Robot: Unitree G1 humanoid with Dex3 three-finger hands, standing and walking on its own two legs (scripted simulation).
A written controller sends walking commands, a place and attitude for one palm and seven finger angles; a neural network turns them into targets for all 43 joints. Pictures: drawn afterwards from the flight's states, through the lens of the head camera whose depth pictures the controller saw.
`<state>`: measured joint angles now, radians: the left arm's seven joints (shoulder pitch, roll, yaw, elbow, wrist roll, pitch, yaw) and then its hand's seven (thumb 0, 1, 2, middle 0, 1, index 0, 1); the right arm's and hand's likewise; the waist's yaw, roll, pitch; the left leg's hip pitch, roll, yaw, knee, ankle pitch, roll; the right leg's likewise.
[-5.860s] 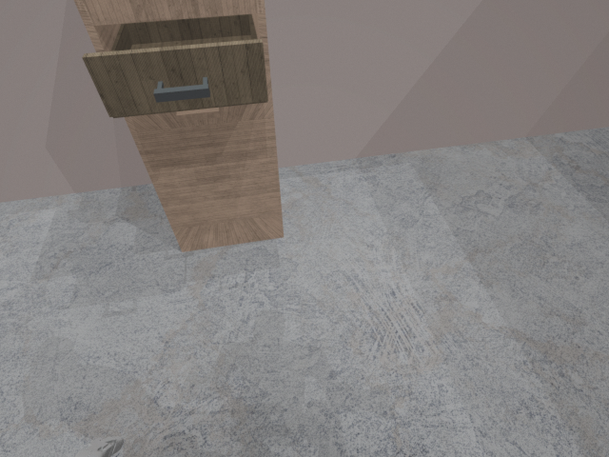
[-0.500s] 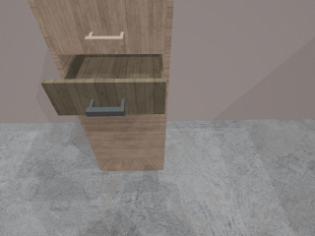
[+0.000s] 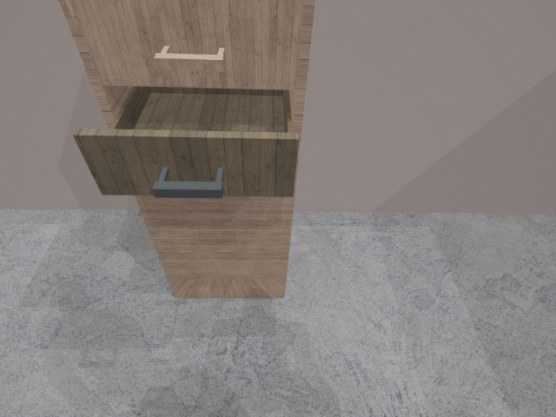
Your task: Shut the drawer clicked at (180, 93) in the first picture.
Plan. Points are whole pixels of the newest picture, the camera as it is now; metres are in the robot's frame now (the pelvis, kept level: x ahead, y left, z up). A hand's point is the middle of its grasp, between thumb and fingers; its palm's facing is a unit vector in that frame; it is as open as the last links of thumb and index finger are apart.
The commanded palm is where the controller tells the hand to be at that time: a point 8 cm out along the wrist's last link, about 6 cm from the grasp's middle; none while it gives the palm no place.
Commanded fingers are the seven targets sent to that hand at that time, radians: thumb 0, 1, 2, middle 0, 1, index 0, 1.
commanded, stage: look again from close up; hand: left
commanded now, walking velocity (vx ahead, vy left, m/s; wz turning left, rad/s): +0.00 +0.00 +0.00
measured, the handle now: (190, 181) +0.49 +0.19 +0.06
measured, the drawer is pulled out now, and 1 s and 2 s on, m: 0.17 0.17 0.17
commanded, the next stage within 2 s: shuffle to correct the standing spot in 0.28 s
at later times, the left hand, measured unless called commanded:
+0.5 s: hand out of the picture -0.05 +0.21 -0.18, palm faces +0.03 -0.98 -0.18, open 7.4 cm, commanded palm none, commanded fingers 0.00 0.90 0.90 -0.20 -0.30 -0.20 -0.30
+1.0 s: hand out of the picture -0.03 +0.15 -0.18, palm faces +0.04 -1.00 -0.07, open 7.4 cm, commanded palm none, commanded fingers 0.00 0.90 0.90 -0.20 -0.30 -0.20 -0.30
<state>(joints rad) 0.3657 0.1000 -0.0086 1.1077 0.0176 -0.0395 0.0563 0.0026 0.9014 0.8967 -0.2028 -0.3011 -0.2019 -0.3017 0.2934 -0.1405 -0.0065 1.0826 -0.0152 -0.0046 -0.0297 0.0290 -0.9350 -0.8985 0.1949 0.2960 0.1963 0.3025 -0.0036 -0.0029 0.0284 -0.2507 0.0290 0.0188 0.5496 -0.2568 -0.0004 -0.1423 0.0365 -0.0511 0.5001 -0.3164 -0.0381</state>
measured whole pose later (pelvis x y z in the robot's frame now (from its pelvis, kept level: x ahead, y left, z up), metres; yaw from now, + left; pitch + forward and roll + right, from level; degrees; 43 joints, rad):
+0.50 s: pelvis -0.02 +0.03 +0.00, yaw +1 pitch -1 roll -1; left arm 0.37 0.19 0.00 1.06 0.03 0.00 0.03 0.00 0.91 0.90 -0.20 -0.30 -0.20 -0.30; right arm 0.31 -0.15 0.01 1.06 -0.03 0.01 -0.01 0.01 -0.92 -0.90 0.20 0.30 0.20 0.30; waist 0.01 -0.03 0.00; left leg -0.28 -0.03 0.03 0.47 -0.18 0.06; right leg -0.19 -0.02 -0.04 0.49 -0.30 0.00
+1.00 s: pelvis +0.03 +0.01 +0.00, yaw +0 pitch -1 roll -1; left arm 0.42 0.12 0.02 1.11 0.04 0.01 0.00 0.00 0.90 0.90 -0.20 -0.30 -0.20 -0.30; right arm 0.31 -0.12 -0.02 1.06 -0.03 -0.05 -0.03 0.01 -0.92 -0.90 0.20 0.30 0.20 0.30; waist 0.00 -0.06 0.00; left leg -0.25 0.04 0.13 0.54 -0.28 0.04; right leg -0.36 -0.01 -0.07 0.93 -0.45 -0.04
